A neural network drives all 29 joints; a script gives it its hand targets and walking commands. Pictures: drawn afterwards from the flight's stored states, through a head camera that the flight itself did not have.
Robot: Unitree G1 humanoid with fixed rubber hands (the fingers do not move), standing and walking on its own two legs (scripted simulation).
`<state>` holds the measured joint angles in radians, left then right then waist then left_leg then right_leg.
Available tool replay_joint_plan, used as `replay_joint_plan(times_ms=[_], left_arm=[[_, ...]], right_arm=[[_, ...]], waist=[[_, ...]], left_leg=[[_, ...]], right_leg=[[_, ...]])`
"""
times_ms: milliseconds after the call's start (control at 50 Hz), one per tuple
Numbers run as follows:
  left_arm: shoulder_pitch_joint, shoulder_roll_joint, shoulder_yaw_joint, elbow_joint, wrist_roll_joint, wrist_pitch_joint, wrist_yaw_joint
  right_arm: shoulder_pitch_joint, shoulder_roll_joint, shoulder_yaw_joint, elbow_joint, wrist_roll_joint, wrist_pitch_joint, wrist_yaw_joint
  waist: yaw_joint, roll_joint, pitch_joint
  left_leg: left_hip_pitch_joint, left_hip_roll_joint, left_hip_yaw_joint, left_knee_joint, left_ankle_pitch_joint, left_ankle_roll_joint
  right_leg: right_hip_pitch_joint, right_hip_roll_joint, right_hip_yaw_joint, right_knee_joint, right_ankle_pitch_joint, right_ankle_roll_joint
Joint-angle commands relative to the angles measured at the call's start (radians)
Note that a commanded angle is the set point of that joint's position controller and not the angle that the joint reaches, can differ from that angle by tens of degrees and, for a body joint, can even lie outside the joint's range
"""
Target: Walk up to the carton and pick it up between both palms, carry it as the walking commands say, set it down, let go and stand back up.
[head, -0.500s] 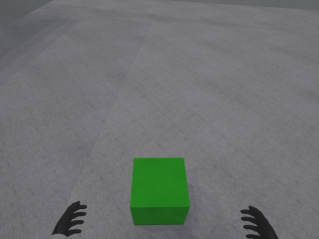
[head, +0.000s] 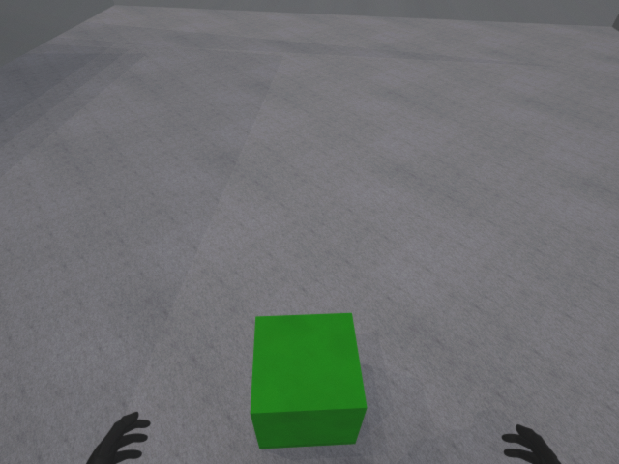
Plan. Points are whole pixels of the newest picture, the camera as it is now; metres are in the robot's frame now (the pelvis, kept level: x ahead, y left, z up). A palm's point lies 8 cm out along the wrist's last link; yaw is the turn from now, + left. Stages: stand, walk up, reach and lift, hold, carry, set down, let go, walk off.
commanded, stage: stand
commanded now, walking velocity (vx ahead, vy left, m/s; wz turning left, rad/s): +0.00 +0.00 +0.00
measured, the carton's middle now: (305, 380) +0.51 +0.01 -0.63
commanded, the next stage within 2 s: none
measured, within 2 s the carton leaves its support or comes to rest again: neither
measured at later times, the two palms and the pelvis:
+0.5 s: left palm out of the picture +0.08 +0.29 -0.09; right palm out of the picture +0.07 -0.31 -0.09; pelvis -0.03 -0.01 +0.00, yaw +0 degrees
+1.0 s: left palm out of the picture +0.06 +0.29 -0.09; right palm out of the picture +0.05 -0.31 -0.10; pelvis -0.04 -0.01 +0.01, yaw +0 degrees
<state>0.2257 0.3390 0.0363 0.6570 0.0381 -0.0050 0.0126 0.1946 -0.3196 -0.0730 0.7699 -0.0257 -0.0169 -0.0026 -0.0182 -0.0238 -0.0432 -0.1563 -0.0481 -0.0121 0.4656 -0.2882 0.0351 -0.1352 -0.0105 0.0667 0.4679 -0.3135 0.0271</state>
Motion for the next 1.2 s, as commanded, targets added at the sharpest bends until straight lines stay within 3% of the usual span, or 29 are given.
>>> replay_joint_plan(times_ms=[0, 60, 80, 180, 280, 300, 320, 400, 520, 540, 560, 680, 800, 840, 920, 940, 1000, 1040, 1060, 1120, 1180], left_arm=[[-0.036, 0.173, 0.045, -0.056, -0.003, -0.024, 0.005], [-0.049, 0.172, 0.042, -0.049, -0.003, -0.028, 0.002], [-0.032, 0.161, 0.040, -0.039, -0.006, -0.030, -0.002], [-0.031, 0.184, 0.039, -0.005, -0.007, -0.038, -0.005], [-0.029, 0.191, 0.037, 0.025, -0.010, -0.035, -0.002], [-0.038, 0.190, 0.034, 0.033, -0.010, -0.035, -0.004], [-0.025, 0.192, 0.035, 0.034, -0.010, -0.035, -0.005], [-0.037, 0.203, 0.038, 0.056, -0.012, -0.037, -0.004], [-0.042, 0.216, 0.034, 0.100, -0.017, -0.041, -0.007], [-0.033, 0.210, 0.031, 0.111, -0.015, -0.039, -0.007], [-0.028, 0.198, 0.028, 0.117, -0.019, -0.040, -0.007], [-0.048, 0.207, 0.026, 0.156, -0.019, -0.041, -0.004], [-0.061, 0.211, 0.017, 0.187, -0.023, -0.042, -0.005], [-0.067, 0.204, 0.015, 0.198, -0.022, -0.038, -0.002], [-0.064, 0.207, 0.015, 0.213, -0.026, -0.035, -0.005], [-0.082, 0.218, 0.015, 0.220, -0.023, -0.035, -0.005], [-0.073, 0.216, 0.016, 0.234, -0.028, -0.033, -0.003], [-0.078, 0.211, 0.015, 0.241, -0.026, -0.030, -0.003], [-0.088, 0.218, 0.013, 0.240, -0.026, -0.032, -0.004], [-0.091, 0.212, 0.009, 0.252, -0.027, -0.031, -0.005], [-0.086, 0.222, 0.016, 0.264, -0.025, -0.032, -0.003]], right_arm=[[-0.042, -0.180, -0.037, -0.060, -0.007, -0.020, -0.006], [-0.041, -0.174, -0.032, -0.049, -0.003, -0.021, -0.002], [-0.050, -0.192, -0.034, -0.044, -0.007, -0.021, -0.004], [-0.037, -0.188, -0.030, -0.019, 0.000, -0.026, -0.001], [-0.039, -0.199, -0.024, 0.012, -0.001, -0.026, 0.001], [-0.046, -0.201, -0.023, 0.019, -0.001, -0.026, -0.001], [-0.041, -0.207, -0.020, 0.020, -0.001, -0.025, 0.000], [-0.058, -0.200, -0.011, 0.043, -0.002, -0.026, 0.001], [-0.065, -0.214, -0.007, 0.081, 0.003, -0.030, 0.000], [-0.065, -0.216, -0.002, 0.093, 0.007, -0.029, 0.002], [-0.054, -0.220, -0.006, 0.099, 0.006, -0.030, 0.000], [-0.068, -0.225, 0.001, 0.135, 0.006, -0.027, 0.000], [-0.069, -0.212, 0.012, 0.164, 0.014, -0.025, -0.001], [-0.074, -0.220, 0.012, 0.177, 0.010, -0.024, -0.001], [-0.094, -0.223, 0.013, 0.185, 0.011, -0.026, -0.002], [-0.090, -0.224, 0.012, 0.187, 0.013, -0.026, -0.005], [-0.100, -0.235, 0.011, 0.193, 0.014, -0.027, -0.005], [-0.083, -0.221, 0.017, 0.206, 0.013, -0.025, -0.007], [-0.099, -0.221, 0.019, 0.203, 0.014, -0.026, -0.005], [-0.095, -0.228, 0.019, 0.211, 0.014, -0.026, -0.006], [-0.104, -0.242, 0.013, 0.224, 0.011, -0.021, -0.008]], waist=[[0.000, 0.024, 0.014], [0.004, 0.010, 0.015], [0.012, 0.035, 0.007], [0.005, -0.004, 0.048], [0.000, 0.032, 0.060], [-0.002, 0.001, 0.076], [0.001, 0.028, 0.057], [0.007, 0.023, 0.069], [0.003, 0.014, 0.057], [0.005, 0.045, 0.046], [-0.003, 0.020, 0.063], [0.008, -0.002, 0.070], [0.001, 0.031, 0.040], [-0.001, 0.018, 0.066], [0.017, 0.036, 0.063], [0.003, 0.003, 0.054], [0.009, 0.043, 0.032], [0.007, 0.023, 0.050], [0.007, 0.048, 0.037], [0.003, 0.014, 0.032], [0.011, 0.042, 0.045]], left_leg=[[0.010, 0.112, -0.109, -0.069, 0.305, -0.023], [0.002, 0.120, -0.115, -0.079, 0.261, -0.022], [-0.002, 0.117, -0.115, -0.075, 0.254, -0.020], [-0.034, 0.119, -0.127, -0.090, 0.218, -0.017], [-0.037, 0.123, -0.140, -0.103, 0.149, -0.011], [-0.034, 0.125, -0.144, -0.102, 0.138, -0.008], [-0.027, 0.123, -0.136, -0.098, 0.128, -0.008], [-0.052, 0.124, -0.146, -0.114, 0.084, -0.008], [-0.030, 0.127, -0.153, -0.115, 0.123, -0.004], [-0.021, 0.125, -0.147, -0.109, 0.119, -0.006], [-0.032, 0.131, -0.156, -0.116, 0.130, -0.004], [-0.031, 0.133, -0.156, -0.125, 0.154, 0.000], [0.004, 0.137, -0.147, -0.130, 0.177, -0.009], [-0.011, 0.137, -0.146, -0.135, 0.170, -0.008], [-0.021, 0.136, -0.148, -0.147, 0.164, -0.007], [-0.001, 0.142, -0.147, -0.153, 0.179, -0.008], [0.002, 0.143, -0.149, -0.155, 0.173, -0.005], [-0.001, 0.145, -0.148, -0.158, 0.176, -0.006], [0.001, 0.144, -0.146, -0.162, 0.163, -0.010], [0.011, 0.147, -0.155, -0.171, 0.153, -0.006], [0.010, 0.146, -0.154, -0.174, 0.144, -0.006]], right_leg=[[-0.048, -0.062, 0.048, -0.065, 0.241, -0.036], [-0.053, -0.060, 0.051, -0.068, 0.202, -0.037], [-0.047, -0.064, 0.061, -0.070, 0.203, -0.041], [-0.056, -0.068, 0.067, -0.082, 0.190, -0.048], [-0.073, -0.068, 0.078, -0.099, 0.145, -0.052], [-0.096, -0.067, 0.078, -0.101, 0.125, -0.054], [-0.088, -0.068, 0.082, -0.110, 0.125, -0.053], [-0.083, -0.066, 0.085, -0.109, 0.099, -0.056], [-0.083, -0.076, 0.092, -0.123, 0.112, -0.060], [-0.070, -0.073, 0.097, -0.125, 0.134, -0.061], [-0.071, -0.078, 0.088, -0.120, 0.149, -0.058], [-0.061, -0.079, 0.092, -0.135, 0.141, -0.057], [-0.054, -0.084, 0.096, -0.144, 0.166, -0.055], [-0.058, -0.085, 0.088, -0.153, 0.175, -0.052], [-0.037, -0.082, 0.090, -0.153, 0.179, -0.053], [-0.045, -0.084, 0.089, -0.152, 0.169, -0.051], [-0.021, -0.083, 0.087, -0.155, 0.188, -0.051], [-0.034, -0.086, 0.089, -0.151, 0.184, -0.057], [-0.027, -0.089, 0.090, -0.156, 0.180, -0.054], [-0.023, -0.084, 0.081, -0.154, 0.184, -0.053], [-0.034, -0.086, 0.089, -0.167, 0.165, -0.056]])
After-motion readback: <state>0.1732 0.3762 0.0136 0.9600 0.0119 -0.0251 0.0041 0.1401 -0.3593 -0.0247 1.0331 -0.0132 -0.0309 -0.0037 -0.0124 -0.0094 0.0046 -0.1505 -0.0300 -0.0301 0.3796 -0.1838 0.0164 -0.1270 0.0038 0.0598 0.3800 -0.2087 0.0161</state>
